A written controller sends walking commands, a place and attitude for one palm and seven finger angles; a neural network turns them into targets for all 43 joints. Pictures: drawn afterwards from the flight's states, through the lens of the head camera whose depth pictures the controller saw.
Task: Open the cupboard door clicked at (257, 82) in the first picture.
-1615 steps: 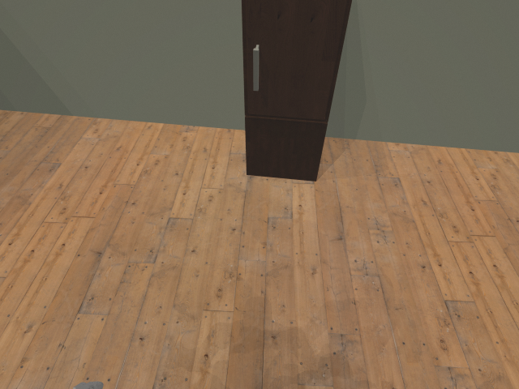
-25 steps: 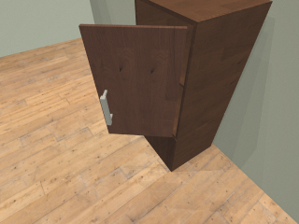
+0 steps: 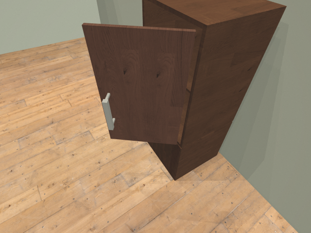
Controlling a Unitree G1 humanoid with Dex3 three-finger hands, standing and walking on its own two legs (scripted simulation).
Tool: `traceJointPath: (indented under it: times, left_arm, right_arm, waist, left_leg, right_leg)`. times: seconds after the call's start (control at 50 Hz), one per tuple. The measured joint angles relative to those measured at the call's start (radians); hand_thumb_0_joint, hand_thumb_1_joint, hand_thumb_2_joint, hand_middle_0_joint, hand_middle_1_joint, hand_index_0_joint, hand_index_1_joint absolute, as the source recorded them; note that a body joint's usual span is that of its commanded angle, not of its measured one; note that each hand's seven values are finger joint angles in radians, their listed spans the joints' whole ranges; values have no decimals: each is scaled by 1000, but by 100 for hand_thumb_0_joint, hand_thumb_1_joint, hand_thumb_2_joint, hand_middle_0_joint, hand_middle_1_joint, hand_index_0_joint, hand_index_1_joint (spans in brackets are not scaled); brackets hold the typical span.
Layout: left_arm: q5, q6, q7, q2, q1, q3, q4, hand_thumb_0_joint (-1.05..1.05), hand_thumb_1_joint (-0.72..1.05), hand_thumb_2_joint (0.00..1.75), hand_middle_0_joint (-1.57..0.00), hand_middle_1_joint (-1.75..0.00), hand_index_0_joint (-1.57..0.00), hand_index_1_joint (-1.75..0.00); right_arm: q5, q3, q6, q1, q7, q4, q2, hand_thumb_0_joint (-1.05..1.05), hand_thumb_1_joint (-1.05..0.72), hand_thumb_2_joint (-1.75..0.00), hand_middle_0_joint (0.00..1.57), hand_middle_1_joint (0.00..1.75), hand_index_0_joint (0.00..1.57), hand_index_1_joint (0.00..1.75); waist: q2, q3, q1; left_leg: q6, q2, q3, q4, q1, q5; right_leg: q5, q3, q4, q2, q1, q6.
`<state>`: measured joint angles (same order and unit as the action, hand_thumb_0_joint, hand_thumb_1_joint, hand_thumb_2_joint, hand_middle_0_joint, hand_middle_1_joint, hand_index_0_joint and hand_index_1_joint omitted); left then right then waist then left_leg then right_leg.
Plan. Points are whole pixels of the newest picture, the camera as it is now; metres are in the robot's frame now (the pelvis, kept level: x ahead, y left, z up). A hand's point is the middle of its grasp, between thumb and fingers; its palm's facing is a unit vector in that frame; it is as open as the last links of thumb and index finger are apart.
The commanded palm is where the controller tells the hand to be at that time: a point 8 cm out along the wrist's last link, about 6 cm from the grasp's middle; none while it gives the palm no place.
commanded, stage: shuffle to correct the standing spot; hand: left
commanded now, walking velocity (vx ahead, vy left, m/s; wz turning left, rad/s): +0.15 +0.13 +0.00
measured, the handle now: (109, 112) +0.61 +0.24 -0.11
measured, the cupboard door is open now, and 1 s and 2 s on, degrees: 53 53 53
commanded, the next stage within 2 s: come to a stop and stand still in 0.12 s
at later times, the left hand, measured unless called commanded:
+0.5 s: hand out of the picture +0.07 +0.20 -0.18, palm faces +0.05 -0.97 -0.22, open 7.3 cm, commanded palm none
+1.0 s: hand out of the picture +0.04 +0.20 -0.17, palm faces -0.01 -0.98 -0.22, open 7.3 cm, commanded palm none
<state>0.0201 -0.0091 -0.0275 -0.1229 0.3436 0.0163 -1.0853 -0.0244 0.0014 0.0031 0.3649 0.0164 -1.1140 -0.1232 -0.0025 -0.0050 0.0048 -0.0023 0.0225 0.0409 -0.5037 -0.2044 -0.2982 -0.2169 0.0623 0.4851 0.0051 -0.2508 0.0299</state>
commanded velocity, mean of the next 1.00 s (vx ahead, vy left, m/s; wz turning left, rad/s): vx -0.02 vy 0.01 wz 0.00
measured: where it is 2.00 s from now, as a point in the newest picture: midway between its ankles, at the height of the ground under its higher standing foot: outside the picture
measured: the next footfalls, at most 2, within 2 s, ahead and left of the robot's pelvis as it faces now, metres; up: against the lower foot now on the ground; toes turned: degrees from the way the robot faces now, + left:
none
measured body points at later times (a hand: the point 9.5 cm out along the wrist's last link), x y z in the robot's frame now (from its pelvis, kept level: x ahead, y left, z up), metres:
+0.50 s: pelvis +0.06 +0.03 +0.00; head +0.08 +0.02 +0.45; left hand +0.07 +0.26 -0.16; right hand +0.04 -0.18 -0.16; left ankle +0.00 +0.12 -0.74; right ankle +0.04 -0.09 -0.73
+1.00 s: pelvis +0.00 +0.02 +0.00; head -0.01 +0.01 +0.45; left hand +0.04 +0.25 -0.15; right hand +0.04 -0.21 -0.15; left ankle +0.01 +0.13 -0.74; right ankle +0.04 -0.09 -0.74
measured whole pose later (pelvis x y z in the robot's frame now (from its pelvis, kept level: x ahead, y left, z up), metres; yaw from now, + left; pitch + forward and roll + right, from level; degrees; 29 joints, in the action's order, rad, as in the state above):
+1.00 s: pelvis +0.00 +0.02 +0.00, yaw -1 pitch -1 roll +0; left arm 0.02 0.01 -0.03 -0.17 0.28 0.00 -1.01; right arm -0.03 0.00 0.00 0.28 0.01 -0.99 -0.18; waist 0.01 -0.01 0.00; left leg -0.02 0.01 0.06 -0.50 -0.21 -0.27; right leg -0.22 0.06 0.51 0.01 -0.27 0.02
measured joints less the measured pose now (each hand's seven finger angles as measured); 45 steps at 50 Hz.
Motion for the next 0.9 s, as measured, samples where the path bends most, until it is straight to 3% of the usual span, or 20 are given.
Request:
traceJointPath:
  times: [0.06, 0.12, 0.22, 0.28, 0.34, 0.4, 0.46, 0.64, 0.76, 0.9]
  left_arm:
    - [2, 6, 1, 0, 18, 14, 9, 0, 91, 90, -20, -29, -20, -30]
    - [3, 14, 5, -8, 30, 25, 10, 0, 91, 90, -20, -29, -20, -30]
    - [12, 14, 14, -19, 31, 29, 15, 0, 91, 90, -20, -29, -20, -30]
    - [9, -8, 15, -19, 13, 29, 26, 0, 91, 90, -20, -29, -20, -30]
    - [0, -26, 5, -11, -5, 23, 22, 0, 91, 90, -20, -29, -20, -30]
    - [-6, -15, -14, -13, -28, 15, 9, 0, 92, 90, -20, -29, -20, -30]
    - [-8, 6, -25, -20, -54, 14, 10, 1, 93, 90, -20, -29, -20, -30]
    - [-4, 9, -24, -35, -110, 24, 63, 0, 92, 90, -20, -29, -20, -30]
    - [-4, -6, -31, -41, -105, -2, 87, 0, 91, 90, -20, -29, -20, -30]
    - [-4, 12, -8, -46, -91, -20, 83, 0, 92, 90, -20, -29, -20, -30]
  right_arm:
    - [-2, -6, -5, 15, -3, 9, -7, 1, -91, -90, 20, 30, 19, 30]
    - [-3, -11, 5, 33, -3, 16, -9, 1, -91, -90, 20, 30, 19, 30]
    - [-2, -12, 20, 65, 5, 33, -10, 1, -91, -90, 20, 30, 19, 30]
    - [2, -4, 26, 68, 9, 32, -6, 1, -91, -90, 20, 30, 19, 30]
    - [8, 1, 24, 49, 15, 18, -3, 1, -91, -90, 20, 30, 19, 30]
    - [12, 3, 26, 6, 25, 8, 13, 1, -91, -90, 20, 30, 19, 30]
    - [12, 1, 29, -37, 37, 17, 26, 1, -92, -90, 20, 30, 20, 30]
    - [10, -31, 3, -104, 39, 35, -20, 3, -94, -90, 20, 30, 20, 30]
    - [16, -38, -7, -126, 11, 114, -50, 2, -92, -90, 20, 30, 20, 30]
    - [2, -12, -3, -112, -1, 136, -51, 1, -92, -90, 20, 30, 19, 30]
  waist:
    - [-6, -12, 4]
    - [-27, -16, 7]
    - [-35, -13, 3]
    - [-26, 8, 4]
    - [-2, 18, 1]
    - [-10, 25, -3]
    - [-10, 40, -5]
    - [14, 67, -7]
    - [11, 55, -23]
    - [12, 11, -12]
  left_leg:
    - [-12, -1, -6, -30, -12, -36]
    - [-13, -14, 3, -11, 5, 5]
    - [-31, -37, 25, 7, 33, -26]
    - [-32, -45, 30, -16, 36, -51]
    - [-29, -40, 21, -38, 42, -78]
    - [-28, -46, 26, 1, 71, -67]
    - [-28, -49, 34, 34, 94, -37]
    - [-15, -32, 38, 15, 67, -45]
    - [-4, -9, 13, -73, -5, -40]
    - [-11, -13, 21, -28, 7, 0]
  right_leg:
    - [-13, 5, 6, 1, 0, -3]
    - [-38, -4, 31, 15, -1, -11]
    - [-150, -1, 130, 36, -32, 13]
    - [-78, 5, 91, 38, -15, 5]
    - [-106, 13, 98, 35, 0, -23]
    - [-109, 8, 91, 40, 13, -29]
    - [-84, 1, 87, 42, 20, -29]
    - [-90, -3, 75, 25, 5, -15]
    - [-80, 9, 109, 6, -23, -1]
    - [-26, 2, 51, 6, -6, -6]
